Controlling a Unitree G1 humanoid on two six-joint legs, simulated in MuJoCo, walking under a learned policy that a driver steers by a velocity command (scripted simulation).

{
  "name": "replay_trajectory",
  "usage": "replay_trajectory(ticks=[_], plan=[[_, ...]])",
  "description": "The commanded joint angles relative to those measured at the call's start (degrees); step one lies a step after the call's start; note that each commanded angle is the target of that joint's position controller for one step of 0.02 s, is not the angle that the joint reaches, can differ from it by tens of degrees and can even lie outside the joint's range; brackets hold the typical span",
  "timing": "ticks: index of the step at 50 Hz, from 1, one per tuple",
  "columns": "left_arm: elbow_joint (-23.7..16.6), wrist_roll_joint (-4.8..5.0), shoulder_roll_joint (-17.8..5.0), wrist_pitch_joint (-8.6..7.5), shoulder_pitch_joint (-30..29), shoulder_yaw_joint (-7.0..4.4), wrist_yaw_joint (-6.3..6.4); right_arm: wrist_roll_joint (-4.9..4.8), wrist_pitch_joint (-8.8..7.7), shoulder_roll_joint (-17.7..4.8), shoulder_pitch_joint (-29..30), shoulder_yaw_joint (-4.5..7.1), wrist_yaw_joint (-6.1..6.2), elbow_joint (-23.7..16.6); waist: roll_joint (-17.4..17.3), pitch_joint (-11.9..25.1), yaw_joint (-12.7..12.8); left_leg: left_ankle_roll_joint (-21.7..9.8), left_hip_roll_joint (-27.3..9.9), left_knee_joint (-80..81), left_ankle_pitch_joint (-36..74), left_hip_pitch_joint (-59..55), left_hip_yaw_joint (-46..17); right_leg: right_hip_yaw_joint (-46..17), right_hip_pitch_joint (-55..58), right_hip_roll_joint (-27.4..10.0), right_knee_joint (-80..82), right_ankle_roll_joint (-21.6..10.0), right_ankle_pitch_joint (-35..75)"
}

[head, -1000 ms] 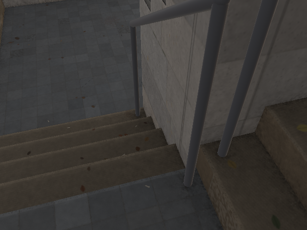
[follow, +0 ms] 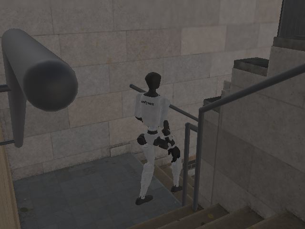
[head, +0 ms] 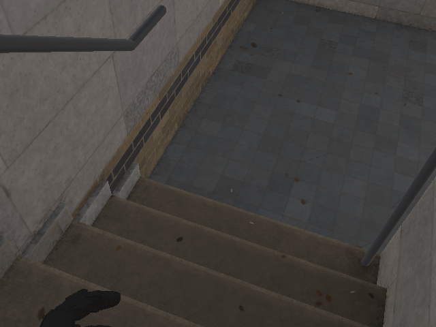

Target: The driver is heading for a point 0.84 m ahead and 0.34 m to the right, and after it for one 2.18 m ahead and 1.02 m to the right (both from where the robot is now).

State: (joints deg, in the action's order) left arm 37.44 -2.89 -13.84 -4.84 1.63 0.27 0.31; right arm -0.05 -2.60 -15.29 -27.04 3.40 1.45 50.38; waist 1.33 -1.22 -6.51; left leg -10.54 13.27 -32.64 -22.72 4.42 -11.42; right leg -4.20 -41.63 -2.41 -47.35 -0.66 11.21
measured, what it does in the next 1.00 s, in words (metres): goes down, turning right: right foot 0.18 m lower, then left foot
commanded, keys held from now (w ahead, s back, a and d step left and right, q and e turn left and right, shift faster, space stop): e+shift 0.42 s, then w+e+shift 0.02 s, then e+shift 0.56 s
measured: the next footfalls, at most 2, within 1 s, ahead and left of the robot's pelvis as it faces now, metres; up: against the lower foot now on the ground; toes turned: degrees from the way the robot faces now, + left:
right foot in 0.16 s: +0.30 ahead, -0.08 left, -0.18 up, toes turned +8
left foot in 0.78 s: +0.44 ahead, +0.02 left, -0.18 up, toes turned -32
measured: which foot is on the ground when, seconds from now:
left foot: down 0.00-0.12, up 0.14-0.76, down 0.78-1.00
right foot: up 0.00-0.14, down 0.16-0.78, up 0.80-1.00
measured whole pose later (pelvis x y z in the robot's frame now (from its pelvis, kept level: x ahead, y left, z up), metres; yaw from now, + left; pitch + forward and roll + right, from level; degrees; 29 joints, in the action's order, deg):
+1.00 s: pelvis +0.33 -0.07 -0.19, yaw -39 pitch +3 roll +4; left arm 36.3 -4.4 -16.9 -0.6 10.6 -0.9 -6.5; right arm 1.1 -7.3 -17.0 -18.7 4.7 6.1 39.6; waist 1.1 2.0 -5.6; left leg 0.9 -1.7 -39.7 -21.3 20.9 7.7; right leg 0.4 -41.9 -4.4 -68.7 6.3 -18.0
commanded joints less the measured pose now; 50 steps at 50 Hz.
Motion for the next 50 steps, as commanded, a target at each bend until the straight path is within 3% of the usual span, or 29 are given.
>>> replay_trajectory(ticks=[1,3,5,7,9,10,12,13,15,16,17,19,21,23,29,32,33,35,36,37,38,39,40,41,42,43,44,47,50], plan=[[-1.47,0.39,-5.88,-2.94,3.97,-1.94,0.12,1.38,0.03,-4.05,-2.81,0.86,1.78,-1.65,-4.27,0.87,1.05,1.67,-5.37,-8.51,35.93,4.62,-6.35,5.97,12.34,6.76,13.85,-1.12,13.95],[0.06,0.83,-4.05,-3.68,9.03,-1.02,-0.27,0.40,-1.05,-4.26,1.76,0.63,2.76,-1.41,-4.14,2.53,4.75,4.64,-4.06,-16.77,16.89,6.76,-2.48,3.74,25.48,4.78,26.00,0.03,30.34],[7.02,2.57,-5.10,-3.80,28.24,-1.85,0.42,-0.02,-2.26,-4.74,9.92,0.77,2.77,-3.33,-1.75,5.17,14.38,5.44,-3.24,-33.86,13.37,3.21,2.55,3.14,36.66,-0.39,42.75,-0.47,46.80],[14.50,1.81,-6.85,-2.19,44.36,-3.49,-0.45,0.72,-1.07,-2.77,16.47,0.29,4.08,-4.27,5.04,3.90,21.13,6.27,2.72,-64.90,-28.03,9.75,10.19,1.02,46.40,-7.18,47.55,-2.83,49.99],[13.89,0.37,-6.28,-1.05,46.88,-1.63,-1.24,0.22,-0.16,4.59,13.07,-1.29,2.31,-11.15,10.20,5.10,12.21,8.65,4.52,-100.74,-39.04,46.60,14.20,-8.93,64.92,-10.70,11.11,-4.80,86.41],[13.10,0.25,-9.38,-0.56,39.07,-2.75,-1.61,-0.51,0.26,5.30,0.10,-2.19,2.93,-13.39,12.92,11.60,1.41,10.32,-0.24,-102.45,-25.85,61.32,6.96,-28.07,78.56,-20.52,6.76,-15.33,92.77],[7.57,3.56,-14.36,-0.61,22.65,-5.66,0.17,3.39,2.04,-1.92,4.33,-2.73,4.00,-12.03,3.94,15.61,1.77,10.55,-7.64,-105.31,-13.93,63.62,3.25,-46.67,62.83,-26.40,26.59,-30.45,25.74],[9.30,5.17,-7.31,0.08,23.75,-3.05,-0.02,6.22,2.14,-5.50,13.23,-1.71,3.31,-12.16,-11.80,9.78,3.20,11.06,-8.64,-97.05,-11.33,58.65,5.14,-38.54,46.79,-19.70,26.22,-25.87,17.67],[12.90,3.32,-4.99,0.44,28.62,-1.50,-0.23,4.21,4.93,-0.01,22.03,-3.25,3.02,-15.27,-14.14,-0.22,2.75,11.98,-8.96,-88.46,-8.06,55.05,7.82,-30.55,23.28,-11.99,22.62,-17.10,25.93],[12.89,2.87,-5.68,0.49,30.02,-1.29,-0.27,3.85,6.25,1.24,23.99,-3.89,3.28,-16.23,-12.28,-1.17,3.44,12.02,-8.75,-87.33,-6.96,55.73,9.99,-29.01,19.84,-8.97,21.73,-12.36,28.19],[13.20,-3.14,-8.86,-1.70,35.11,-3.09,-0.77,2.44,2.09,5.09,4.48,-5.76,-1.45,-20.90,15.70,1.11,-5.01,12.38,-13.94,-87.38,-3.83,53.23,8.88,-24.74,15.22,-2.51,20.80,-10.04,22.67],[13.72,-5.38,-7.88,-3.06,39.66,-3.42,0.59,1.39,-0.12,0.49,16.76,-3.67,-2.22,-22.23,1.75,3.23,1.40,13.92,-15.55,-89.03,-0.13,59.86,11.65,-24.36,19.76,2.58,17.03,-0.08,13.07],[13.50,-2.11,-8.18,-2.68,43.52,-3.41,3.42,2.54,-0.27,4.31,17.10,-4.34,-2.15,-23.29,5.84,1.81,3.55,15.06,-15.33,-81.92,6.82,61.65,14.31,-23.75,23.77,7.02,17.52,8.29,3.36],[13.06,0.58,-8.63,-2.32,41.81,-3.58,3.23,1.68,0.06,6.35,19.41,-5.34,-2.92,-25.46,7.07,-0.79,6.28,15.03,-17.49,-74.89,17.00,60.88,13.30,-24.83,19.70,8.03,18.21,7.01,-17.26],[14.31,2.15,-4.56,-0.68,44.76,-4.90,0.53,0.65,-0.80,8.50,24.31,-5.28,0.42,-24.69,5.09,-1.94,12.09,17.14,-15.62,-30.34,15.78,58.57,6.01,-42.24,37.66,1.90,22.60,-1.53,-29.02],[11.67,1.67,-7.02,1.33,39.66,-6.20,-0.95,1.03,-1.53,5.34,25.09,-3.75,1.30,-23.09,2.87,0.71,9.37,16.63,-11.76,-19.26,12.34,51.25,6.08,-44.43,42.89,2.98,20.96,-2.15,-12.30],[10.54,-0.03,-7.09,1.64,37.09,-6.13,-0.99,1.49,-2.21,3.87,19.03,-2.97,0.90,-19.84,6.43,1.26,7.34,16.04,-12.01,-25.58,16.79,49.40,4.07,-44.34,42.85,3.84,17.46,-1.31,-5.19],[7.89,-1.80,-6.65,1.68,33.26,-5.90,-0.31,2.84,-2.88,1.55,9.58,-1.49,0.57,-16.59,1.18,4.81,4.05,16.05,-10.71,-30.23,13.19,38.86,6.37,-39.36,37.79,6.98,9.21,-0.72,13.85],[6.85,1.55,-6.28,2.03,33.73,-6.24,0.71,1.84,-2.67,2.60,12.65,-1.96,1.71,-18.37,-6.71,0.71,5.08,15.11,-9.75,-5.90,5.20,34.33,6.29,-38.22,33.75,7.69,9.83,0.41,15.41],[5.43,-1.46,-6.86,2.08,28.11,-5.46,1.10,2.74,-2.82,2.00,0.36,-0.37,0.00,-14.66,3.83,7.26,-0.56,13.67,-8.19,-23.16,14.84,10.74,8.90,-37.38,20.40,9.90,2.57,1.75,33.41],[-1.63,1.25,-8.41,1.45,15.15,-5.76,1.03,2.69,-2.99,0.41,-15.73,0.13,0.38,-10.41,-5.45,9.94,-8.70,11.58,-7.31,-6.20,9.83,-10.67,10.61,-35.24,1.91,11.25,0.21,1.21,33.18],[-1.09,1.52,-4.94,0.07,18.43,-3.65,-1.07,-0.46,-3.02,-0.43,-17.13,1.13,0.20,-9.73,-5.51,12.92,-7.48,3.08,-16.84,-0.09,23.53,-30.64,2.25,-34.38,-9.09,12.34,-5.18,1.22,13.06],[-0.65,2.23,3.19,-0.93,25.52,-1.40,-2.73,1.19,-3.83,-5.40,-9.93,1.49,0.14,-10.95,-14.94,14.41,0.71,-15.18,-35.87,-2.43,62.29,-37.74,-16.00,-18.57,-19.74,21.64,-26.25,5.65,-51.95],[-1.11,1.47,-0.79,0.02,28.50,-2.46,-2.85,6.62,-3.87,-4.77,-3.82,1.43,-1.16,-13.04,-6.22,8.01,2.96,-23.04,-48.13,1.96,74.06,-22.92,-24.82,-11.55,-25.75,15.40,-35.09,4.97,-60.99],[0.99,-0.46,-2.50,3.27,28.00,-1.85,-2.32,5.99,-3.57,-3.80,3.81,0.58,-1.98,-15.01,-5.14,-2.65,5.19,-18.63,-52.18,9.92,58.90,-0.24,-26.64,-10.66,-19.82,3.00,-36.81,5.02,-52.14],[2.01,-2.09,-6.42,4.77,26.03,-3.15,-1.06,-0.47,-3.47,-2.40,12.42,1.39,-0.72,-17.21,-3.62,3.62,7.21,-10.84,-39.42,9.73,42.98,10.34,-17.52,-5.98,-8.94,1.65,-39.49,6.65,-44.50],[0.34,-3.27,-3.56,4.93,22.99,-1.53,-1.89,-2.38,-3.51,-1.74,20.08,0.96,0.85,-20.03,-2.83,5.42,8.47,-5.89,-28.52,7.75,34.73,19.11,-4.62,1.59,-3.69,2.59,-37.74,7.98,-37.86],[1.27,-2.32,1.09,5.00,23.86,0.69,-6.76,1.54,-5.84,-8.05,19.25,2.77,5.36,-18.05,0.03,-1.73,8.69,0.85,-20.18,8.94,7.59,36.70,11.92,8.22,11.19,-1.64,-23.93,7.59,-22.49],[-2.02,-0.70,-2.05,4.18,16.82,-0.08,-9.09,1.23,-6.95,-13.46,15.47,4.23,5.87,-16.24,-2.94,-0.97,6.36,2.70,-24.63,6.57,-1.62,36.22,12.08,9.40,20.09,-1.56,-15.39,6.52,-29.04]])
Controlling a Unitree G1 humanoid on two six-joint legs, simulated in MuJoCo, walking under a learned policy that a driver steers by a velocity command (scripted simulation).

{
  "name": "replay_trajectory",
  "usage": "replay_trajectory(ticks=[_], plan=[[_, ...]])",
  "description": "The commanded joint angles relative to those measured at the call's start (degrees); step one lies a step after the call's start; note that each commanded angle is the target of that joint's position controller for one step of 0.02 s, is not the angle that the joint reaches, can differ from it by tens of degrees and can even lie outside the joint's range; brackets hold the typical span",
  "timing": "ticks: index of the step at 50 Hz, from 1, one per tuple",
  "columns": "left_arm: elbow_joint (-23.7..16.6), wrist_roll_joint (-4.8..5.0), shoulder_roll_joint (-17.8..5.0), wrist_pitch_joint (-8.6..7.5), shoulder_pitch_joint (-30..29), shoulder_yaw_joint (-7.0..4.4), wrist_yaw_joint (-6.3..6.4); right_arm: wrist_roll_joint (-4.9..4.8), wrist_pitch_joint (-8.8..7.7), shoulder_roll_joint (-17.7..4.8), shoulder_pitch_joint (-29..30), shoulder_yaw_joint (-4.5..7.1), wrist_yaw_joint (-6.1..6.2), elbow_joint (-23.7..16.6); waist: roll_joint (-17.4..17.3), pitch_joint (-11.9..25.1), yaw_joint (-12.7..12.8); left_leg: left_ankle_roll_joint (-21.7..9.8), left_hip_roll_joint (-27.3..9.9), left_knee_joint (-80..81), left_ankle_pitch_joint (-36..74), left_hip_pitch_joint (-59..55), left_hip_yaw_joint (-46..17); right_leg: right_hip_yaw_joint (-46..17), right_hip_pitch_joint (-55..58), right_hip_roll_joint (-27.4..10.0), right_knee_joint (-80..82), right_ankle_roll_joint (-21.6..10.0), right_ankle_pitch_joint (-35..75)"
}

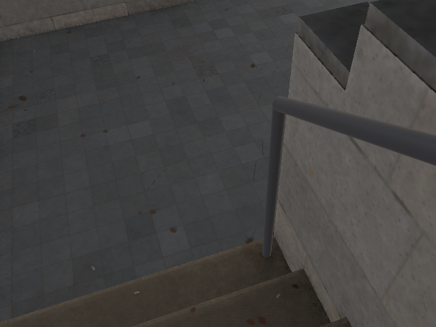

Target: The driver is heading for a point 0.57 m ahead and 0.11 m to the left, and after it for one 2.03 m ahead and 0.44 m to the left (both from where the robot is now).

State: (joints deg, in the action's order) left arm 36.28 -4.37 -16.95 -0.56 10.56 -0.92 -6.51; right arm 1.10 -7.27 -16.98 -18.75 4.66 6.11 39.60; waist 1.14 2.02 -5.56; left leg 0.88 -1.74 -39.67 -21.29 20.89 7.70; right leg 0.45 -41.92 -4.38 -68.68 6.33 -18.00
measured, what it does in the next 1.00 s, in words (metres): goes down, turning left: right foot, then left foot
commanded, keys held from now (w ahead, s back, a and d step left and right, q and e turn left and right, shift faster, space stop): e+shift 0.08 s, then shift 0.04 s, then q+shift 0.14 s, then w+q+shift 0.68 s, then w+e+shift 0.06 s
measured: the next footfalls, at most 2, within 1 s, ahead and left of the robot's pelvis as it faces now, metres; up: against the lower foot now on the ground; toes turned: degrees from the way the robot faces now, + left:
right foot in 0.06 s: +0.08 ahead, -0.11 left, +0.00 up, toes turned -8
left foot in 0.60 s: +0.05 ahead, +0.14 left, +0.00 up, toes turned +11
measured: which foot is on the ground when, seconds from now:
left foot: down 0.00-0.06, up 0.08-0.58, down 0.60-0.98, up 1.00-1.00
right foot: up 0.00-0.04, down 0.06-0.62, up 0.64-0.96, down 0.98-1.00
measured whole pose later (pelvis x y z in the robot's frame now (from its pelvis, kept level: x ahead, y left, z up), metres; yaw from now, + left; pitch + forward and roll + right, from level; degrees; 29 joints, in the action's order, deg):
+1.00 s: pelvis +0.25 +0.12 -0.13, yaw +25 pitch +0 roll +1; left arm 41.7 -0.9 -12.5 -3.2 11.6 -1.1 -0.1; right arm 1.7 0.9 -16.3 -29.6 3.5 0.8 48.2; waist 3.6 1.5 -1.3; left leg -9.8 12.0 -92.7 -45.2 20.0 -3.8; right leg 1.1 -13.4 3.1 -25.1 -3.7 -2.3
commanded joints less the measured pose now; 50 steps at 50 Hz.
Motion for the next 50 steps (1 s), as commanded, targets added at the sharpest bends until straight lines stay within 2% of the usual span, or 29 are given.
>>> replay_trajectory(ticks=[1,3,4,5,6,8,10,12,13,15,17,19,23,24,25,27,29,30,31,32,33,35,36,38,41,45,48,49,50], plan=[[-0.46,0.65,-2.32,-1.09,6.53,-0.36,-1.98,-0.05,-2.44,-11.54,8.19,3.13,0.53,-6.22,-3.51,-3.80,4.88,-8.53,-12.20,10.76,-3.15,14.19,-7.71,5.12,19.34,1.20,12.76,-2.51,0.93],[1.54,0.25,-11.09,-3.57,10.50,-4.73,0.71,0.37,-2.21,-4.79,2.32,1.11,-1.16,-4.14,1.04,1.33,4.17,-6.52,-11.24,-5.50,1.66,10.60,-5.40,4.04,28.51,6.98,27.89,-11.61,13.97],[-1.38,0.40,-20.89,-4.07,13.54,-7.16,3.62,1.91,-2.85,1.48,-3.11,-0.15,-2.02,-6.16,18.21,13.41,2.48,2.14,-1.14,-32.22,-17.61,23.44,-1.33,-26.77,48.22,-6.93,32.40,-32.59,52.52],[-1.53,-0.80,-17.28,-5.63,18.52,-6.29,2.24,-0.23,-2.41,-0.22,1.48,-0.83,-2.55,-9.56,13.99,18.49,8.57,4.66,4.57,-42.23,-22.46,37.53,-13.66,-39.32,58.21,-13.14,33.79,-36.86,50.52],[-0.27,0.45,-10.61,-6.39,22.04,-4.96,1.42,-2.31,-1.08,-3.73,12.00,-0.35,-3.16,-11.48,4.02,9.53,14.42,5.47,3.79,-46.91,-18.91,45.99,-18.21,-41.87,53.68,-13.60,37.22,-29.64,34.06],[-2.49,4.23,-6.01,-5.46,5.57,-2.49,0.93,-0.06,0.65,-7.69,10.03,-1.05,-3.19,-8.16,-1.69,4.38,7.66,6.35,-2.16,-49.15,-10.80,41.19,-15.77,-32.50,32.59,-12.83,36.12,-26.41,19.80],[-1.50,4.08,-1.91,-5.28,0.14,-0.17,1.71,2.34,3.03,-4.77,0.12,-2.39,-5.45,-2.53,-3.20,2.43,0.85,6.23,-3.99,-51.94,-0.25,24.27,-14.87,-25.28,8.16,-9.01,38.24,-22.91,6.18],[-2.22,5.04,0.22,-5.79,-8.11,2.34,1.90,1.34,5.42,-3.52,-7.52,-2.82,-9.32,1.91,-0.52,2.03,-3.47,8.40,-3.09,-54.37,7.14,10.58,-12.07,-16.44,-6.16,-4.35,39.74,-17.42,-1.06],[-2.90,4.06,-0.92,-6.06,-13.01,3.07,2.42,0.09,5.92,-3.20,-8.61,-3.31,-10.91,2.82,0.22,3.23,-4.04,9.64,-2.53,-59.75,13.11,5.05,-12.36,-14.18,-9.36,-4.35,38.79,-15.84,2.81],[2.24,1.91,-10.11,-6.68,3.04,-0.55,3.61,1.87,4.88,-8.83,-3.32,-1.71,-10.48,1.20,3.33,2.00,5.35,7.17,1.37,-56.86,1.70,18.04,-9.16,-17.08,5.24,-9.08,41.78,-21.24,-11.03],[6.19,1.08,-8.85,-6.99,10.40,-0.57,3.58,1.91,3.38,-6.04,6.73,-3.10,-8.03,-1.17,4.47,-0.94,11.94,5.17,-1.73,-39.98,-3.33,35.29,-15.35,-26.90,24.21,-14.63,44.36,-23.93,-25.30],[5.09,1.78,-6.04,-7.22,5.34,0.53,3.48,1.89,2.45,-2.78,8.72,-4.63,-7.02,-0.83,4.75,1.28,11.27,4.52,-3.00,-32.05,-5.74,33.39,-12.31,-28.52,25.66,-17.01,46.51,-25.25,-26.77],[4.22,1.91,-5.90,-8.26,2.27,1.01,6.64,4.87,0.91,-0.18,12.03,-5.91,-6.88,-0.16,6.14,3.14,10.85,3.10,-0.68,-27.16,-6.24,18.02,-3.86,-14.45,20.22,-15.02,45.55,-21.83,-18.00],[3.58,1.11,-6.32,-8.10,2.04,0.77,6.94,4.64,0.28,-0.40,13.03,-6.33,-6.94,-0.53,5.34,3.07,11.27,2.64,-1.27,-22.47,-3.58,16.59,-3.51,-11.38,21.38,-14.33,44.18,-20.58,-14.60],[8.61,3.28,-12.50,-4.08,10.33,-3.54,6.75,0.24,4.74,-3.00,4.33,-2.81,-7.33,-1.50,9.17,2.10,9.70,-2.28,-1.10,-18.86,-3.89,16.18,-1.78,-8.28,26.37,-14.36,43.21,-17.14,-14.40],[7.36,2.68,-8.61,-2.19,6.75,-3.21,6.03,0.17,8.65,-3.08,2.94,-1.93,-7.64,-2.18,11.72,0.13,8.62,-4.20,-1.30,-20.99,3.13,11.46,-1.77,-6.33,24.73,-16.06,37.64,-14.43,-1.93],[7.06,2.03,-7.76,-0.55,3.72,-3.62,6.08,-1.32,8.96,0.29,1.17,-2.46,-6.95,-2.47,9.64,2.86,5.94,-5.22,1.86,-9.17,-10.53,4.09,2.18,1.47,22.21,-14.95,31.54,-10.16,-0.69],[6.66,2.24,-7.99,0.54,-2.15,-4.10,6.58,-1.21,8.60,0.94,-8.84,-1.97,-6.33,1.08,4.18,0.40,-0.75,-4.60,6.26,-0.39,-3.27,-8.74,7.28,7.64,14.39,-11.11,19.36,-8.23,6.47],[4.66,1.09,-6.48,0.18,-11.53,-3.64,6.42,0.92,8.51,-2.20,-26.92,-0.80,-5.88,7.93,-8.27,-0.13,-12.02,-7.49,4.57,-4.04,8.61,-27.63,-1.82,10.54,-5.95,-5.87,-12.11,-6.81,12.50],[0.48,-0.80,2.33,0.54,-14.96,-1.19,6.91,-1.43,7.75,-6.38,-25.82,-1.15,-5.82,7.82,-24.97,-7.35,-7.91,-10.25,-2.71,-1.65,27.84,-27.49,-22.90,5.99,-29.35,2.97,-25.75,-7.58,-15.93],[-4.56,-0.64,-0.12,-0.18,-17.88,-0.91,7.30,-3.06,7.57,-9.04,-22.27,-1.01,-5.32,3.71,-18.54,-4.43,-6.48,-14.58,-9.54,8.30,32.87,-26.25,-38.60,-0.12,-31.59,3.95,-18.31,-6.96,-15.46],[-0.37,1.45,-5.57,-2.18,-13.88,-2.70,7.29,-0.24,7.59,-10.75,-13.47,0.17,-4.50,2.37,-1.61,-5.52,1.54,-20.55,-14.51,8.94,7.63,-17.38,-44.58,-6.64,-27.06,-0.32,-8.62,-5.64,-5.84],[1.74,1.15,-6.92,-2.34,-10.93,-3.26,7.26,0.98,7.46,-9.83,-8.95,-0.08,-4.87,1.29,-1.25,-5.11,3.97,-19.92,-11.35,5.81,8.73,-12.77,-39.33,-4.64,-22.23,0.01,-5.22,-5.48,-1.32],[2.33,1.25,-6.36,-1.36,-11.10,-3.65,6.89,0.55,4.75,-5.80,-5.76,-0.94,-5.70,1.45,-0.08,-5.85,7.28,-16.45,-2.82,-0.28,6.28,-0.18,-29.48,-4.12,-9.43,1.39,6.55,-5.70,20.52],[3.90,1.62,-0.97,-1.23,-7.60,-1.39,5.00,-2.47,3.38,-4.71,-3.52,-1.11,-5.74,2.14,-0.46,-0.40,8.12,-14.57,4.04,-1.15,-4.80,16.22,-24.56,1.85,18.95,6.68,19.51,-6.86,46.05],[3.53,4.12,0.48,-1.10,-0.18,-0.67,5.87,0.40,6.13,-4.94,-5.45,-0.46,-5.98,3.94,-7.57,-2.77,7.19,-12.24,6.24,-13.45,-4.47,20.39,-22.86,4.90,39.77,11.53,25.90,-6.57,36.94],[9.45,4.50,-2.97,-1.84,20.15,-3.39,7.54,1.74,8.03,-5.14,-0.77,0.08,-4.76,4.93,-6.73,-2.45,16.10,-14.51,6.80,-48.67,17.42,1.78,-20.04,-4.90,43.39,0.52,57.20,-9.60,34.63],[12.05,3.38,-3.95,-1.95,25.56,-4.05,7.23,1.06,7.75,-2.48,-1.42,-0.31,-5.08,5.13,-1.78,-1.84,15.86,-14.36,11.07,-71.34,-1.46,12.42,-17.55,-10.92,51.85,-5.69,54.29,-14.42,36.20],[11.18,2.59,-2.30,-2.44,24.59,-2.32,6.26,-0.58,6.70,5.04,-3.66,-2.29,-5.33,0.98,4.57,2.26,9.11,-13.55,11.09,-78.30,-23.86,35.53,-17.73,-13.95,66.03,-9.90,21.64,-11.23,57.80]])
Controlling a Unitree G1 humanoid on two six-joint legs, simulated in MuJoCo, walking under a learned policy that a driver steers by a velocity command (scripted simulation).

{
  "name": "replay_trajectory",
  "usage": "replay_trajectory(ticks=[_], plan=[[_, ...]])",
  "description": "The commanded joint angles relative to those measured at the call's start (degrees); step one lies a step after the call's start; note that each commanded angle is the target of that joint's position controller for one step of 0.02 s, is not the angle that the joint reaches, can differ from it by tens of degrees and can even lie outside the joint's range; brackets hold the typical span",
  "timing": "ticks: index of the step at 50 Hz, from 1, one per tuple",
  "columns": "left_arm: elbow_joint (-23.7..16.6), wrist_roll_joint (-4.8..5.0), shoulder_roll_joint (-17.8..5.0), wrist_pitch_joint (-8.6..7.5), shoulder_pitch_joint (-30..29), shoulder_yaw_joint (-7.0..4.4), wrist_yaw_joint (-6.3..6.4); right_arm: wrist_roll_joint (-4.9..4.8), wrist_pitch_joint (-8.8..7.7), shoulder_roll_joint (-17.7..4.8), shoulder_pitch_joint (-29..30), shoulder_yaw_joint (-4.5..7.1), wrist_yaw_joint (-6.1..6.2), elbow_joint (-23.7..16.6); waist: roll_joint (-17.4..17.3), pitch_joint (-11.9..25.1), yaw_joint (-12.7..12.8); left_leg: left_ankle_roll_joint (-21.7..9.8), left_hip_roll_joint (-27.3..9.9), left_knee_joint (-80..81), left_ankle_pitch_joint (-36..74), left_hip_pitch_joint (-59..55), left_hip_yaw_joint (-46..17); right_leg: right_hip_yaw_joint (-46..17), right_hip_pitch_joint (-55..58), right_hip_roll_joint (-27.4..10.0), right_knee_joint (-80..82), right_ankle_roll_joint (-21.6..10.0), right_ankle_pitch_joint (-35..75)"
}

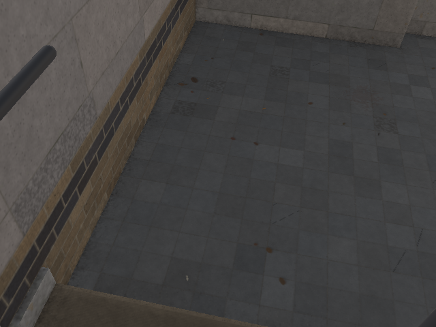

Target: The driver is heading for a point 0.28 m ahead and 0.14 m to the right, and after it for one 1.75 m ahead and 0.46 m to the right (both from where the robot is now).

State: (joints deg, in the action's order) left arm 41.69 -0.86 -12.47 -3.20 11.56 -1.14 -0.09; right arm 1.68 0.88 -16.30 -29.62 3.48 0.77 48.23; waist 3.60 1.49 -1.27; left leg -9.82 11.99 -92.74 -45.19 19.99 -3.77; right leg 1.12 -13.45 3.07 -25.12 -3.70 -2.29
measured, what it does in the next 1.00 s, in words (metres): goes down, turning right: left foot 0.18 m lower, then right foot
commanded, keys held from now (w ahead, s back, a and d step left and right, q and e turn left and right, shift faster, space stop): w+e+shift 0.16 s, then e+shift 0.70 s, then shift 0.06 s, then q+shift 0.08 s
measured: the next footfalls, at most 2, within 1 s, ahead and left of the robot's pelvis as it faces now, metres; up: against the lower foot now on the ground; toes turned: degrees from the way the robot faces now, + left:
left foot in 0.36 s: +0.36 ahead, +0.15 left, -0.18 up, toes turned -5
right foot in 0.78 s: +0.33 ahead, -0.12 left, -0.18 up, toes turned -41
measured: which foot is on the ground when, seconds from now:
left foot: up 0.00-0.34, down 0.36-0.78, up 0.80-1.00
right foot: down 0.00-0.36, up 0.38-0.76, down 0.78-1.00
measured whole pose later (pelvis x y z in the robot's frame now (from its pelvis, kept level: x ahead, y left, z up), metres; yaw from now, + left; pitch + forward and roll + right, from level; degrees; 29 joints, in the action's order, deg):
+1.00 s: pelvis +0.34 -0.01 -0.23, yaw -40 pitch +3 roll +0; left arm 44.8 -3.1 -16.3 -4.0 17.4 -3.6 -4.8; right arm 3.3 -5.4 -19.1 -7.0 3.0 -0.2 35.6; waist -1.0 3.2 0.9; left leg 5.3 -2.2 -81.0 -20.7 42.8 -3.6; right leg 2.4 -26.8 2.0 -45.8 -4.9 -21.4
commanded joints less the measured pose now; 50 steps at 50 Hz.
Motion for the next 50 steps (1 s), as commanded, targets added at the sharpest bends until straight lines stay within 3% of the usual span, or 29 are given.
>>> replay_trajectory(ticks=[1,3,4,6,8,9,11,14,15,17,18,19,20,21,22,23,25,29,33,36,38,39,40,41,42,43,46,47,50], plan=[[5.94,-0.52,-6.88,-0.16,21.26,-2.40,-1.14,-0.84,-1.99,4.79,4.23,-2.21,0.17,-8.03,4.71,4.81,1.77,-3.47,-5.69,-22.99,6.07,44.34,-5.83,-19.35,37.12,-20.23,-21.40,-3.22,35.28],[6.07,1.50,-8.61,-1.20,18.16,-3.77,-1.18,2.26,-2.34,-1.56,12.67,-1.39,1.02,-9.08,7.35,-1.32,3.84,-0.06,-8.17,-15.35,8.80,48.66,-7.40,-41.08,18.91,-25.98,-3.97,-16.21,-12.72],[6.78,0.24,-3.64,-2.25,15.04,-1.73,-1.19,3.02,-2.27,-5.34,20.03,-0.04,1.65,-9.60,-4.86,-10.36,1.39,2.83,-11.94,0.83,23.48,51.24,-13.96,-37.88,7.73,-21.85,-5.01,-14.49,-20.43],[7.29,0.11,-3.49,-2.14,12.72,-0.48,1.20,1.02,-2.10,-3.60,26.82,-0.82,-0.49,-11.33,-2.48,-15.07,-0.33,10.23,-15.98,27.87,39.28,34.37,-4.44,-32.39,-14.88,-13.96,-3.25,-14.03,-18.43],[8.25,-0.22,-11.98,-1.55,15.41,-3.28,0.87,2.30,-1.78,-0.56,16.48,-1.26,-1.78,-4.21,2.41,-5.10,-1.41,9.80,-13.95,18.94,44.20,15.74,2.30,-30.42,-20.23,-13.71,-8.09,-14.58,-4.40],[9.53,1.19,-6.43,-2.18,19.51,-2.08,1.41,1.55,-3.03,-2.41,22.91,-0.67,-1.71,-6.70,-1.45,-7.95,0.05,9.21,-16.36,29.73,63.79,25.36,-3.08,-30.78,-13.82,-9.27,-14.13,-13.35,-10.31],[8.15,2.24,-3.81,-2.19,17.18,-0.81,1.83,1.21,-5.13,-0.24,28.14,-1.93,-2.15,-7.69,-3.85,-8.03,1.88,8.32,-13.44,47.94,77.94,13.64,0.99,-24.37,-19.92,-2.40,-18.31,-10.71,-15.96],[9.32,1.08,-4.81,-0.19,18.70,-1.04,1.30,-0.96,-4.76,3.86,31.65,-2.79,-2.50,-8.62,1.06,-7.36,7.91,10.04,-8.58,58.44,73.74,-4.23,6.73,-18.66,-21.17,-0.32,-23.92,-7.98,-8.57],[13.86,-6.70,-3.15,-2.53,25.79,1.21,-0.40,6.52,-3.72,9.57,25.66,-5.99,-6.33,-10.55,5.36,-10.67,4.15,8.13,-14.51,64.93,72.84,-17.88,0.60,-14.86,-32.33,3.38,-31.94,-3.65,-24.52],[8.31,-4.81,-13.65,-3.65,12.96,-0.65,-3.17,5.03,-3.72,-3.72,-2.79,-0.92,-5.99,-3.21,-1.66,-5.88,-11.68,6.93,-13.28,71.85,77.19,-40.75,7.65,-15.30,-36.14,6.89,-51.71,-1.44,-21.11],[8.96,-4.57,-10.41,-3.32,14.63,0.12,-5.40,4.98,-4.01,-9.31,-16.46,1.39,-5.27,2.41,-9.99,-0.82,-14.56,-0.41,-21.66,76.53,83.82,-51.35,0.82,-14.94,-36.60,8.64,-73.12,2.67,-19.57],[10.40,-2.01,2.53,-3.33,33.40,2.25,-7.28,4.55,-4.48,-12.17,-12.22,0.99,-5.76,-0.23,-19.05,21.11,-2.38,-15.44,-38.36,47.52,128.90,-66.31,-6.87,-10.03,-42.58,5.72,-97.49,2.86,-44.74],[8.60,-1.16,-1.64,-2.97,35.27,1.84,-7.90,5.93,-3.75,-11.94,-6.61,0.96,-7.32,-1.89,-14.95,24.74,-1.89,-21.63,-45.31,46.69,135.64,-63.43,-13.87,-8.98,-51.34,3.21,-107.17,4.08,-47.12],[3.96,-0.36,-4.42,-2.02,24.07,1.32,-6.84,6.66,-3.82,-6.59,0.76,-0.36,-6.03,-4.45,-6.43,14.75,-3.26,-14.99,-43.34,51.11,122.83,-48.16,-8.77,-6.61,-56.71,-0.26,-99.92,4.37,-41.10],[0.12,-1.01,-1.37,-1.34,18.21,2.38,-4.72,5.31,-4.36,-4.27,6.35,-1.05,-5.34,-4.73,-4.65,10.85,-0.17,-11.47,-42.41,55.63,101.71,-33.25,-6.44,-7.72,-54.33,-4.48,-95.55,3.86,-33.85],[-2.79,-2.80,-0.81,-0.49,14.13,2.79,-2.89,3.57,-4.93,-2.12,10.47,-1.31,-4.53,-5.78,-5.69,5.37,2.99,-11.44,-42.18,60.96,92.97,-16.99,-6.75,-7.34,-48.76,-7.44,-87.40,5.11,-28.64],[-1.83,-5.65,3.19,1.64,13.51,4.12,-3.78,3.75,-7.47,3.99,18.37,-2.64,-1.02,-5.95,-6.89,-7.09,7.35,-6.67,-34.24,70.44,74.72,8.50,3.32,-5.24,-35.75,-11.53,-66.44,4.64,-11.14],[-0.75,-4.75,0.52,2.60,13.03,2.22,-6.81,7.68,-9.68,-0.77,12.52,-3.24,2.44,-2.83,-9.63,-2.64,6.06,-4.03,-35.46,65.95,53.98,12.53,7.22,-4.00,-26.15,-10.57,-59.15,3.48,8.69],[-7.08,-6.09,-4.09,1.40,1.30,-0.85,-5.13,6.12,-9.52,-7.23,12.22,-0.75,2.75,-3.62,-9.28,-2.26,2.38,-0.58,-39.71,59.71,53.48,-0.43,9.03,-1.78,-33.10,-9.99,-56.53,3.18,-3.86],[-9.83,-5.38,-3.49,1.50,-7.18,-2.03,-4.32,4.22,-9.51,-9.41,8.82,1.68,3.60,-2.18,-10.68,-6.02,-1.51,4.01,-42.47,64.67,43.41,-7.64,7.87,3.20,-30.89,-10.53,-38.97,2.91,-13.68],[-7.98,-2.82,-5.67,-0.20,-7.85,-4.08,-3.19,2.95,-9.17,-14.63,9.29,4.47,2.96,-3.44,-12.22,-6.88,-3.30,4.32,-38.77,63.09,43.91,-4.98,13.37,13.25,-17.32,-3.15,-27.21,2.45,-21.20],[-5.93,-1.09,-7.39,-1.11,-1.87,-5.40,-2.42,4.39,-9.25,-14.59,8.93,4.98,2.40,-4.19,-8.38,-3.84,-0.24,5.91,-36.48,53.72,49.30,-4.49,16.71,13.07,-6.53,0.38,-19.12,-0.42,-10.57],[-1.98,-1.08,-13.83,-1.75,9.28,-8.23,-0.32,4.87,-9.41,-8.38,8.77,3.98,1.59,-6.79,7.39,7.16,3.44,12.51,-27.83,29.97,37.43,5.27,21.42,1.77,14.61,-0.63,-14.97,-10.17,24.85],[0.49,-3.72,-20.14,-1.35,21.77,-8.98,0.11,5.35,-10.44,-0.31,14.35,1.03,0.77,-15.65,13.73,25.03,4.57,17.52,-16.68,15.92,-4.47,22.90,15.44,-25.44,38.82,-16.90,-11.72,-28.43,40.98],[0.89,-7.98,-14.93,-3.42,28.48,-7.43,-1.93,-2.40,-9.57,-3.11,32.22,1.19,0.72,-20.76,-1.70,16.29,15.13,17.92,-13.44,17.27,-4.07,37.35,1.33,-34.82,38.53,-23.98,-6.79,-23.45,40.91],[2.10,-5.71,-13.42,-5.07,26.16,-6.94,-3.47,-4.98,-9.95,-2.10,35.70,0.34,1.51,-22.68,-1.89,5.30,14.58,17.62,-14.40,17.94,-2.06,41.57,-1.91,-35.27,27.42,-25.68,-5.74,-21.92,37.85],[-1.53,-0.49,-12.58,-3.12,5.04,-5.89,-5.04,1.56,-8.03,-7.27,19.51,1.40,2.77,-16.51,-0.86,2.17,-0.26,15.34,-16.66,14.39,9.92,23.48,-1.57,-18.49,-7.18,-19.41,-7.99,-18.25,27.34],[-3.41,-1.38,-13.19,-2.15,-1.79,-5.76,-4.99,2.78,-6.55,-6.76,13.12,0.60,1.45,-13.65,-1.04,3.17,-3.72,14.13,-15.44,9.78,20.53,16.49,-1.00,-14.77,-17.89,-16.69,-7.90,-15.84,23.17],[-3.31,-2.10,-7.80,-1.48,-8.88,-1.32,-4.95,1.77,-3.50,-4.84,0.92,-0.50,-4.82,-5.31,-4.71,4.21,-7.94,15.95,-13.96,4.58,38.33,4.39,1.73,-6.58,-33.15,-11.82,-8.96,-10.28,11.22]])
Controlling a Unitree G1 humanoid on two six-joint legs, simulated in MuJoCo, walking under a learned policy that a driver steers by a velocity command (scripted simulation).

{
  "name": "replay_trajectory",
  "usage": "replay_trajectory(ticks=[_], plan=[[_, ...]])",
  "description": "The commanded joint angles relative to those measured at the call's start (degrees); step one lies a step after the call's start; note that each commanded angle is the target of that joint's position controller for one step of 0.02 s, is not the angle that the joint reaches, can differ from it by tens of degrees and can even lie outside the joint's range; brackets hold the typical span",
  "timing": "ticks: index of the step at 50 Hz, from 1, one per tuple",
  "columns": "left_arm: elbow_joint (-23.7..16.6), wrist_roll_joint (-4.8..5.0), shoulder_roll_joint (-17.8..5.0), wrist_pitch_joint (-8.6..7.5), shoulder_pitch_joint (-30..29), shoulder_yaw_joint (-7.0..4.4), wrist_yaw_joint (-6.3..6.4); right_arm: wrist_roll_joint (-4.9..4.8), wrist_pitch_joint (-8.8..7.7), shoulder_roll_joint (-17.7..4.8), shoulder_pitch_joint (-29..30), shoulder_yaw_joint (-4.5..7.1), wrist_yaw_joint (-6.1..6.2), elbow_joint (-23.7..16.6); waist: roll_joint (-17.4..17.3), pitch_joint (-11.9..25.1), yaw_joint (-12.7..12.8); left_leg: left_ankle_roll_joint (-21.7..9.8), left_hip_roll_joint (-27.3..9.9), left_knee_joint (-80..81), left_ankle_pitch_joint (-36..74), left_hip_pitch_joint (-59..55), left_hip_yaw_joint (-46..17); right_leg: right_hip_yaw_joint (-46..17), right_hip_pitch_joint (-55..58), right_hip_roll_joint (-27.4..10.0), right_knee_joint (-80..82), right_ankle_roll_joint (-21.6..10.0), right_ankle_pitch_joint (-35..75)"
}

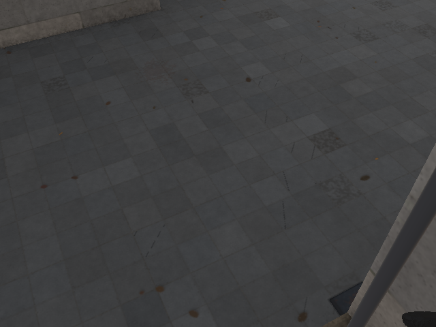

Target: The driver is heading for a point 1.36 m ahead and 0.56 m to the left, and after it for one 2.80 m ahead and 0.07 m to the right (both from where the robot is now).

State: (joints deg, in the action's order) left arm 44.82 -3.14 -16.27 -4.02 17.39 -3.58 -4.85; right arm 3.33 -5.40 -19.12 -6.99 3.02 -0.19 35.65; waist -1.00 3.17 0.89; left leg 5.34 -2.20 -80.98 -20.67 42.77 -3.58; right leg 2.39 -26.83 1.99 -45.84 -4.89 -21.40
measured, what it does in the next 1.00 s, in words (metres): steps on the spot, turning left: left foot, then right foot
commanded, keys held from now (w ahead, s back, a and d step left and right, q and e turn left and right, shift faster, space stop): q+shift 0.50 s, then w+q+shift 0.32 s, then w+shift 0.06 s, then shift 0.12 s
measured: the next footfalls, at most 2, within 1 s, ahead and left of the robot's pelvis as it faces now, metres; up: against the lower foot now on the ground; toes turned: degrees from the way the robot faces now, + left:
left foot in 0.20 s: -0.04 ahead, +0.12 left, +0.00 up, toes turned +9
right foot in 0.84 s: +0.11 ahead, -0.06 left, +0.00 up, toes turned +39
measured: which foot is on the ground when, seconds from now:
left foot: up 0.00-0.18, down 0.20-0.84, up 0.86-1.00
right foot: down 0.00-0.24, up 0.26-0.82, down 0.84-1.00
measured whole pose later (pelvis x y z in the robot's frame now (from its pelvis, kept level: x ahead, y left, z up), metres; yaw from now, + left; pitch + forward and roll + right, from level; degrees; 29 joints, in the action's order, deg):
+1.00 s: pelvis +0.06 +0.07 -0.02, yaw +39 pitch +1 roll -3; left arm 45.2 -4.3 -13.9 -4.8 21.2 -1.3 0.6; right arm 7.2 -1.9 -18.3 -11.1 3.1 -3.4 42.2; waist -2.4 2.8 3.4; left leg -4.2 3.2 -66.3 -9.6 39.8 -5.5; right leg 0.9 -17.7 1.2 -52.1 -1.3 -35.7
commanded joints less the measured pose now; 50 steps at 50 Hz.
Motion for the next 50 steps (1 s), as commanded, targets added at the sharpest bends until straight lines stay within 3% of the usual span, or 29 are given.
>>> replay_trajectory(ticks=[1,2,3,4,6,7,9,11,12,13,14,15,17,19,22,25,29,35,36,37,38,41,42,43,44,47,48,49,50], plan=[[-6.01,0.72,-2.80,-0.55,-16.92,2.62,-0.35,-0.38,2.99,-1.92,-22.74,-0.19,-5.58,7.74,-0.15,3.11,-10.65,2.18,-0.39,-6.87,14.68,-21.17,1.71,-6.21,-21.35,-10.45,9.56,-6.60,29.22],[-6.17,1.06,-2.90,-0.50,-18.35,3.54,-0.24,-0.67,2.76,-1.88,-21.80,-0.35,-6.24,6.73,0.92,3.94,-9.86,3.31,-0.72,-5.87,14.26,-22.94,1.65,-6.06,-20.55,-11.71,7.83,-5.25,29.99],[-5.20,4.25,-4.90,2.24,-8.01,0.99,2.91,-4.00,6.28,0.34,-12.67,-0.13,-1.75,5.16,4.19,6.90,-3.59,-1.64,4.13,2.67,12.76,-14.01,5.17,-9.76,-1.61,-16.80,8.12,-7.87,41.60],[-4.47,0.38,-3.60,-0.14,-11.78,4.38,0.53,-0.78,3.07,-2.53,-13.84,-0.89,-3.99,3.20,3.89,3.14,-4.00,3.25,-3.09,0.58,4.26,-18.62,-1.31,-12.80,-7.49,-19.69,4.28,-4.68,39.37],[-5.94,-0.29,-12.06,-1.20,-14.67,1.40,0.97,-0.11,1.19,-4.18,-15.54,0.04,-2.43,2.55,7.39,5.74,-2.75,4.08,0.96,2.11,-1.40,-18.95,4.15,-13.43,-3.17,-21.28,-0.03,-6.59,44.83],[-5.06,1.42,-17.27,-1.36,-6.38,-1.30,2.27,-0.04,1.05,-5.46,-6.16,0.36,-1.11,-1.31,9.48,3.97,4.06,3.42,2.84,15.50,-15.75,-5.22,7.47,-16.46,10.81,-23.17,3.47,-11.76,44.51],[-0.74,2.48,-17.20,-0.66,5.17,-2.48,4.52,-0.13,3.03,-2.52,-0.13,-1.68,1.10,-2.23,10.11,3.43,10.53,3.19,0.86,24.24,-16.94,0.18,3.51,-27.66,18.90,-29.56,4.36,-13.94,37.01],[0.09,2.60,-13.32,0.43,5.71,-2.05,5.62,-2.14,2.66,-1.48,-6.13,-2.29,2.73,0.86,8.75,6.23,8.43,0.90,2.62,37.62,-5.45,-6.07,2.83,-27.62,19.19,-29.81,2.62,-10.41,29.25],[-2.36,1.99,-10.39,0.15,-0.15,-1.57,5.03,-1.77,1.90,-4.98,-12.37,-0.89,3.83,3.89,0.23,9.78,5.24,-3.89,1.29,45.38,21.93,-19.64,0.12,-14.59,10.74,-22.03,-6.94,-4.18,17.05],[-10.71,0.91,-7.17,-0.97,-14.24,-0.86,4.64,-0.05,-0.08,-13.22,-19.77,2.34,4.65,5.69,-16.36,3.88,-0.66,-16.56,-6.50,54.76,48.17,-32.72,-21.47,5.84,-15.95,-5.64,-24.25,6.84,-9.41],[-14.56,2.78,-8.04,-2.26,-26.15,-0.83,5.34,2.87,-1.72,-15.80,-24.86,3.23,2.80,3.33,-7.29,0.26,-9.58,-18.56,-11.67,52.81,62.47,-46.53,-34.65,-1.80,-35.91,0.94,-32.70,9.35,-22.12],[-15.21,4.76,-4.13,-2.78,-26.94,0.06,6.92,3.06,-1.65,-14.60,-28.06,3.41,0.19,3.97,-0.18,2.70,-9.76,-19.48,-15.01,47.95,72.59,-54.10,-32.90,-9.48,-40.42,1.56,-34.15,10.48,-20.37],[-13.68,0.64,-7.17,-1.62,-21.50,-0.61,8.88,-0.34,-0.48,-8.41,-19.82,1.97,-4.65,3.76,-3.00,0.45,-2.83,-16.56,-14.33,43.87,66.31,-47.86,-26.03,-11.12,-41.25,-0.67,-41.64,9.94,-12.41],[-10.95,-2.47,-6.67,-0.41,-13.66,-0.19,9.14,-0.73,0.91,-4.15,-11.97,0.52,-5.82,1.43,-2.23,3.15,2.21,-13.94,-7.66,44.18,57.71,-34.40,-18.45,-8.11,-32.91,-1.20,-44.82,10.94,-4.71],[-11.60,-1.08,-3.40,1.35,-9.43,1.54,6.00,1.87,0.11,-4.37,-13.59,-0.52,-3.28,2.49,-0.74,3.79,3.21,-14.66,-3.03,44.57,56.71,-24.52,-15.02,-4.41,-24.57,-0.84,-50.07,10.90,5.45],[-13.99,-0.68,-4.97,1.66,-10.17,1.65,5.24,0.97,-0.92,-5.73,-17.94,-0.85,-2.04,4.11,-2.73,2.12,1.04,-16.80,-2.99,44.42,49.84,-28.41,-19.13,-4.58,-27.78,-0.98,-51.67,11.41,2.54],[-13.14,-4.07,-1.55,2.01,-11.64,4.06,4.87,-0.22,-1.79,-2.25,-21.58,-2.47,-4.78,7.42,-4.32,-4.80,-4.08,-22.14,-1.49,52.98,-13.83,-32.65,-34.25,-8.41,-38.71,-3.25,-40.37,11.78,2.26],[-12.78,-5.10,1.87,0.50,-13.13,6.72,2.90,1.70,-2.70,0.18,-17.75,-4.76,-3.18,10.23,-4.90,-4.34,-5.61,-21.98,4.10,45.85,-9.02,-19.43,-31.45,-5.52,-19.40,-2.80,-31.18,9.92,4.05],[-12.47,-4.91,1.66,0.38,-12.27,6.62,2.84,1.61,-2.91,-0.22,-15.64,-4.77,-3.57,9.95,-5.00,-4.61,-4.81,-22.64,4.41,44.94,-7.44,-16.08,-32.34,-4.56,-14.49,-1.98,-29.26,9.64,1.38],[-12.52,1.65,-7.90,1.80,-15.85,2.17,4.69,-4.45,2.15,-11.39,-15.77,1.49,-0.70,7.54,-0.78,0.34,-4.85,-24.19,1.36,49.36,11.92,-23.42,-36.29,-5.73,-10.99,-0.13,-18.13,8.16,-2.37],[-12.01,2.78,-7.91,2.03,-14.54,2.29,4.81,-4.00,4.53,-12.71,-15.22,2.20,-0.13,6.94,-5.34,-0.34,-5.09,-24.87,1.00,47.57,19.98,-23.38,-37.46,-6.83,-6.38,-0.27,-15.08,7.75,-2.45],[-4.17,3.42,-5.02,1.56,5.79,1.61,5.22,-3.41,5.93,-4.64,-3.83,1.35,-0.12,3.30,-5.64,-3.04,5.04,-20.81,4.12,33.94,22.59,-5.86,-32.73,-7.99,21.59,1.45,-2.33,5.36,-2.05],[-0.66,2.41,-5.61,1.65,15.18,0.30,5.54,-4.35,5.29,-1.22,-0.28,0.87,-0.21,2.72,2.12,-1.93,11.14,-17.07,9.41,17.81,19.83,4.86,-24.59,-10.46,36.63,-1.03,4.15,3.63,-0.51],[-0.98,1.65,-10.23,1.24,13.79,-0.78,5.49,-4.47,4.45,4.32,-5.78,0.12,0.20,1.15,17.52,-1.82,5.26,-14.44,16.43,3.05,-9.76,12.13,-13.82,-28.49,39.04,-16.01,10.79,-1.07,10.51],[-2.06,2.42,-10.97,0.85,11.33,-1.85,5.17,-2.76,4.80,0.26,-1.84,0.61,0.75,-0.91,16.43,-4.22,4.80,-13.93,10.83,4.74,-12.43,20.36,-9.16,-44.70,33.97,-24.37,18.86,-6.12,1.88],[-0.86,0.63,-8.16,-0.14,5.39,-1.37,5.72,-1.94,5.63,-3.36,4.54,2.41,-0.17,-0.60,4.57,-15.03,3.32,-10.67,4.73,9.43,-4.84,14.66,-9.90,-39.09,15.42,-23.28,16.99,-10.63,-1.71],[-5.57,-3.01,9.36,-2.18,-3.71,5.25,3.94,7.72,1.60,12.05,-4.51,-4.87,-4.00,2.19,9.32,-8.29,-0.06,-10.17,-0.28,8.05,6.42,14.19,-9.73,-30.70,10.08,-17.90,16.15,-11.10,-6.36],[-5.64,-2.98,12.86,-2.85,-5.19,6.81,4.95,8.48,1.48,11.43,-4.45,-4.68,-5.83,5.37,5.05,-10.52,1.33,-8.29,-3.84,19.93,23.54,15.04,-10.59,-23.43,10.84,-14.34,11.64,-8.78,-8.77],[-3.39,-2.23,7.92,-3.85,0.26,5.78,6.42,6.53,1.02,8.80,-3.68,-4.63,-7.30,5.22,3.82,-7.33,3.41,-7.22,-3.02,23.56,32.97,11.76,-3.89,-17.57,9.30,-10.00,6.48,-9.17,-10.02]])
Velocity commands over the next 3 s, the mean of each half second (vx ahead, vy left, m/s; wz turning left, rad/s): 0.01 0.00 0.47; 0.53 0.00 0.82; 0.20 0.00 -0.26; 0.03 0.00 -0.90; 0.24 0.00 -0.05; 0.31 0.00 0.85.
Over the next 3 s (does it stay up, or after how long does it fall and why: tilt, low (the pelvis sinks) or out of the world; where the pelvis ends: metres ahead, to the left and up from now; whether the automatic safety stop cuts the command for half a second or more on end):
stays up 0.49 0.20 -0.33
